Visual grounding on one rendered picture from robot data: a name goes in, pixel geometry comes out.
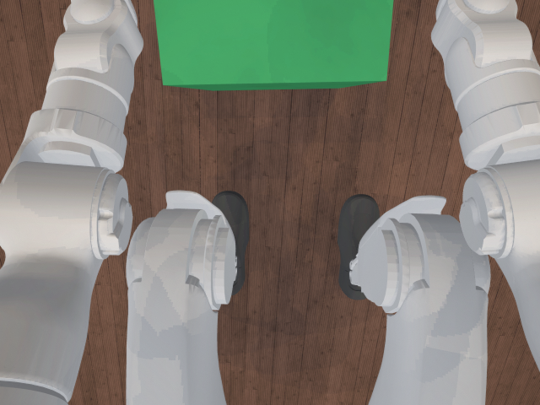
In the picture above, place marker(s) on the right robot upper arm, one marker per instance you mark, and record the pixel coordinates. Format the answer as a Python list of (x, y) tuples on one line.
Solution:
[(500, 217)]

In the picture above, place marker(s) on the carton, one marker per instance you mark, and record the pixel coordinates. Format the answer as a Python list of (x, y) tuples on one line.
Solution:
[(273, 44)]

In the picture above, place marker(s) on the left robot upper arm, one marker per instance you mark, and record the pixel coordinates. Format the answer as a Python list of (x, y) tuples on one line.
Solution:
[(57, 225)]

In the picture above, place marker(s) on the robot right forearm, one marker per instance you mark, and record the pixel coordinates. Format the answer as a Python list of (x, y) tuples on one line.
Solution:
[(494, 78)]

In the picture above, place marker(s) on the right robot shin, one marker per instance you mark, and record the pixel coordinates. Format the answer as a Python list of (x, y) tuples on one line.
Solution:
[(419, 204)]

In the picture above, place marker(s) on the right robot thigh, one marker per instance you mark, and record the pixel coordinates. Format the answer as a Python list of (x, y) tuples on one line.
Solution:
[(436, 349)]

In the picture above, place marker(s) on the robot left forearm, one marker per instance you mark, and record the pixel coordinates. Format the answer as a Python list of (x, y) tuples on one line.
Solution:
[(89, 89)]

